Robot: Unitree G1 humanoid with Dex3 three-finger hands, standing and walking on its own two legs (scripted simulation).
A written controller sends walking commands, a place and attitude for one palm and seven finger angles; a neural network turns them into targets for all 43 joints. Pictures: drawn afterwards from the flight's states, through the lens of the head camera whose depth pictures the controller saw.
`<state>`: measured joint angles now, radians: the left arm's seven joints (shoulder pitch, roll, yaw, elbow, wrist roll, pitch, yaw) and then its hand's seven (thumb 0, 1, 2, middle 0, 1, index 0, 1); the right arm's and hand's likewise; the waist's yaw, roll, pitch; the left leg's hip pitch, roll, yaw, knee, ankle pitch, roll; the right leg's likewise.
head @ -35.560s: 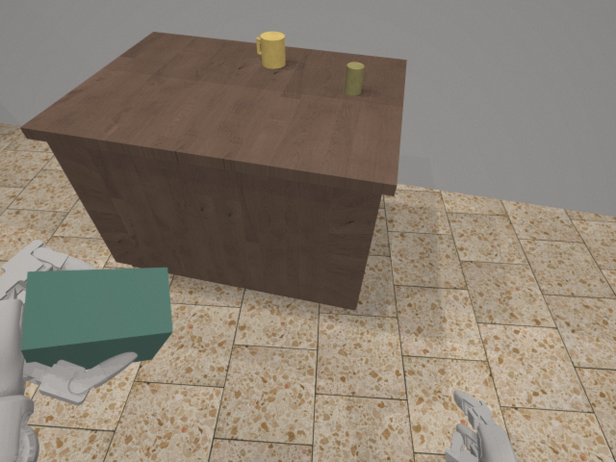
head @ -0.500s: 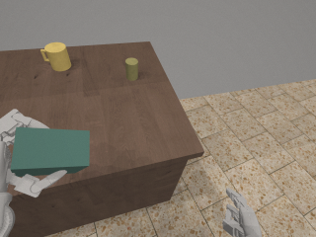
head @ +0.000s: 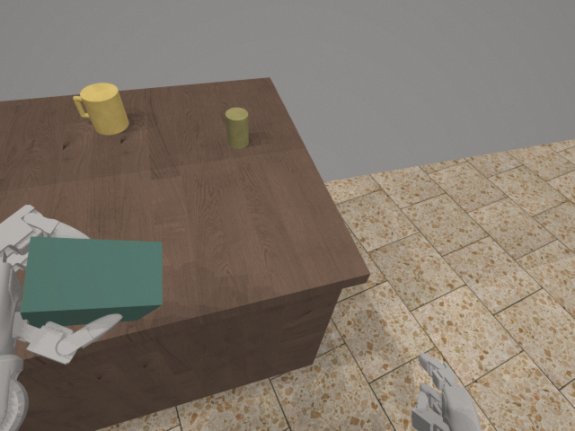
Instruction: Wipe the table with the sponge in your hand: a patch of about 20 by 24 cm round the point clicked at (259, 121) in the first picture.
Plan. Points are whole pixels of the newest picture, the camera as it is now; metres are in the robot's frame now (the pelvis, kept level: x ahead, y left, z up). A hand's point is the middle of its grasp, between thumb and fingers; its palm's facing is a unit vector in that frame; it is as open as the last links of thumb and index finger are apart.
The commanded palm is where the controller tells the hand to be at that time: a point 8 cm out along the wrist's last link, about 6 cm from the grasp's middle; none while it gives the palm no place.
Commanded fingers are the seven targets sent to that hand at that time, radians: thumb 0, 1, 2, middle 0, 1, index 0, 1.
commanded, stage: turn the palm down, sponge in hand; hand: left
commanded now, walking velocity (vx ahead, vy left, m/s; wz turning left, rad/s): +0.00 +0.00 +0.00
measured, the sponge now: (111, 285) +0.23 +0.22 +0.13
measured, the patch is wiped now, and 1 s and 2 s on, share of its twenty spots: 0.00 0.00 0.00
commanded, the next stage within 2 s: none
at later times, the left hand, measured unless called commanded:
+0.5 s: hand (56, 321) +0.18 +0.24 +0.15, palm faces +0.47 -0.61 -0.63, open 10.4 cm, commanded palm +0.15 +0.26 +0.17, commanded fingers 0.00 0.10 1.30 -1.20 -1.60 -1.20 -1.60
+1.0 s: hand (91, 311) +0.21 +0.23 +0.12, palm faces +0.24 -0.41 -0.88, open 10.4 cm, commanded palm +0.17 +0.24 +0.17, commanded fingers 0.00 0.10 1.30 -1.20 -1.60 -1.20 -1.60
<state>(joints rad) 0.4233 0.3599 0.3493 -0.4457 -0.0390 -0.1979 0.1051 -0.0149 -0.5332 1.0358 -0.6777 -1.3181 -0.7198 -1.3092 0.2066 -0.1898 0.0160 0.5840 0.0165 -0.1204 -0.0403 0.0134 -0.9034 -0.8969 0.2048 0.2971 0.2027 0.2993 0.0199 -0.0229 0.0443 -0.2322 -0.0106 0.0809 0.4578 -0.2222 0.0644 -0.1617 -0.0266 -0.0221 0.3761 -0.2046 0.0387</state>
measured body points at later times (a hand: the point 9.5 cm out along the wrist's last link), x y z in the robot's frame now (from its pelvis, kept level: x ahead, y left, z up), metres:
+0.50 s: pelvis -0.02 -0.06 -0.01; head -0.02 -0.07 +0.44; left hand +0.15 +0.27 +0.18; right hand +0.19 -0.27 -0.10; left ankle +0.02 +0.07 -0.74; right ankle -0.01 -0.15 -0.74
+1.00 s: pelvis +0.01 -0.07 -0.02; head +0.03 -0.10 +0.43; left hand +0.19 +0.25 +0.17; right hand +0.21 -0.31 -0.12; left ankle +0.02 +0.07 -0.74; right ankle -0.01 -0.15 -0.74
